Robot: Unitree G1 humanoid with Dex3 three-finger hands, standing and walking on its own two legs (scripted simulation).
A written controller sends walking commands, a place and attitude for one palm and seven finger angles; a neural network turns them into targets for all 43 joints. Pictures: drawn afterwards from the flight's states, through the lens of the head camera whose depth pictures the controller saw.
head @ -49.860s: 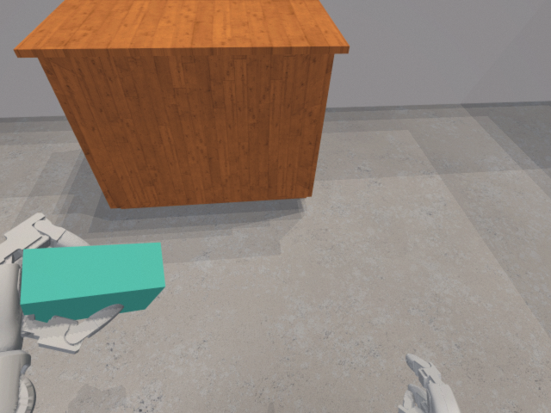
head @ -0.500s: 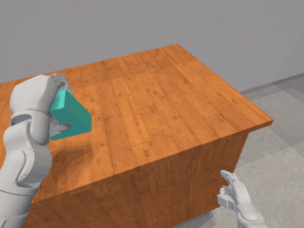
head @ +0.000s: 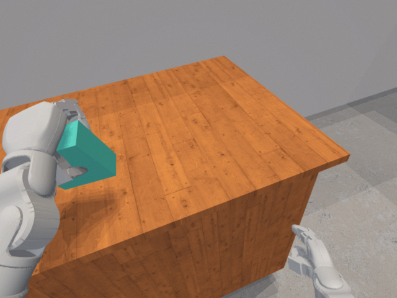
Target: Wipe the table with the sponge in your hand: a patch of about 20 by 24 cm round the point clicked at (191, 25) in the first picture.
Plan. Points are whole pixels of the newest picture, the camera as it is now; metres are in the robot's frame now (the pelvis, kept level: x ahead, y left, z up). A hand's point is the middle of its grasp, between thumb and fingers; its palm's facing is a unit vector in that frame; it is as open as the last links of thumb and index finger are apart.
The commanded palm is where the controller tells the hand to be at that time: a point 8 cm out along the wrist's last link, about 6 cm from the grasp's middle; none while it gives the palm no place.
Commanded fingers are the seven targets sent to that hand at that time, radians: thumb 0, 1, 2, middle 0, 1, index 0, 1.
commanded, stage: bring the sponge back beside the body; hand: left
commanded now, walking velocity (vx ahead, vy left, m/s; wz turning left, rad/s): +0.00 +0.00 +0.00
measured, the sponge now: (78, 163) +0.27 +0.28 +0.18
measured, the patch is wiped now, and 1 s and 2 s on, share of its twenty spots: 1.00 1.00 1.00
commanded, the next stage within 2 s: step back with the hand held close in 1.40 s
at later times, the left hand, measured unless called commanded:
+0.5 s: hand (51, 157) +0.23 +0.27 +0.23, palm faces +0.36 -0.15 -0.92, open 9.3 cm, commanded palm +0.17 +0.28 +0.30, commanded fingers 0.00 0.10 1.30 -1.20 -1.60 -1.20 -1.60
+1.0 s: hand (31, 171) +0.20 +0.28 +0.24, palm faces +0.41 -0.15 -0.90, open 9.3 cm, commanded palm +0.13 +0.28 +0.29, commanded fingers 0.00 0.10 1.30 -1.20 -1.60 -1.20 -1.60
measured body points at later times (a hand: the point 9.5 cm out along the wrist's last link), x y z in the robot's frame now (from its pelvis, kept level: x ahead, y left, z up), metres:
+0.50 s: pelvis +0.00 +0.00 +0.00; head -0.04 -0.05 +0.44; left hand +0.21 +0.28 +0.28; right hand +0.27 -0.17 -0.05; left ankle +0.00 +0.11 -0.74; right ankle +0.02 -0.08 -0.74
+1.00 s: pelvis -0.01 +0.00 +0.00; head -0.05 -0.04 +0.44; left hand +0.17 +0.29 +0.28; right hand +0.26 -0.16 -0.05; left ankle +0.00 +0.11 -0.74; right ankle +0.02 -0.08 -0.74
